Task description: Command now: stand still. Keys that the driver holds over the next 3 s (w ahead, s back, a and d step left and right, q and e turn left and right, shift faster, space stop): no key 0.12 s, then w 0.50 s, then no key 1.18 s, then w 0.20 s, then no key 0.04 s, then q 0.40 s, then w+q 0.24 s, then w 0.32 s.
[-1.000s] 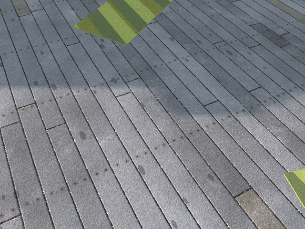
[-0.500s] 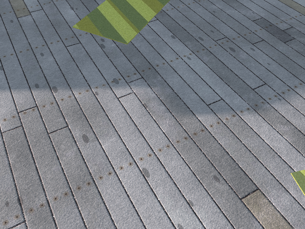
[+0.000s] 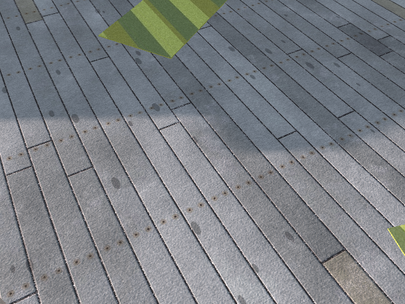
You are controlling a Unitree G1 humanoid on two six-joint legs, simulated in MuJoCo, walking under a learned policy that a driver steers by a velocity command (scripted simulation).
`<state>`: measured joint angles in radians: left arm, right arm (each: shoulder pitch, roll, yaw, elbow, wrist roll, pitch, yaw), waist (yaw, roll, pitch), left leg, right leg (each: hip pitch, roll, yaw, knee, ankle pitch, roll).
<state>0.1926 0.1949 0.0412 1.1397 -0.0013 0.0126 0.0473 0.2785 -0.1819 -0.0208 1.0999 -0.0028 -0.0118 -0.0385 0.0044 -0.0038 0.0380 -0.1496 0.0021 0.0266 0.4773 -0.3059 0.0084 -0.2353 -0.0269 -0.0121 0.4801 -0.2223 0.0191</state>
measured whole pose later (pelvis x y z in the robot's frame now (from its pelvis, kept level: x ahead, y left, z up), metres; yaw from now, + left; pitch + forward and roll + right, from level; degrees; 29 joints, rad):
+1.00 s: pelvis +0.30 -0.01 -0.01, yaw +0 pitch +1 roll +0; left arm 0.28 0.23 0.04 1.04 -0.01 -0.05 0.03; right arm 0.07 -0.22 -0.04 0.96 -0.01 -0.07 0.02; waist 0.01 -0.02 0.06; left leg -0.41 -0.04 0.07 0.46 -0.07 0.07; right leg -0.36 -0.02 0.04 1.12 -0.52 0.03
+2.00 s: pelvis +0.41 -0.04 -0.01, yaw +0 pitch +0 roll +0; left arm 0.32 0.18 0.05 1.09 -0.02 -0.06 0.04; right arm 0.25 -0.21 -0.06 1.10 0.03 -0.05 -0.02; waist 0.00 0.00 -0.01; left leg -0.27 -0.01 0.04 0.61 -0.35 0.05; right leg -0.23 -0.01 -0.02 0.69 -0.47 -0.07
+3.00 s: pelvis +0.67 -0.01 +0.00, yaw +22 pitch +2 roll +0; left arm 0.04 0.27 0.06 0.83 -0.02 -0.10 -0.02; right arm 0.34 -0.25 -0.07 0.89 0.02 -0.07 -0.01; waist -0.08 -0.04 0.00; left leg -0.03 -0.06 -0.07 0.29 -0.30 0.04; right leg -0.56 -0.07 0.02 0.54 -0.02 0.01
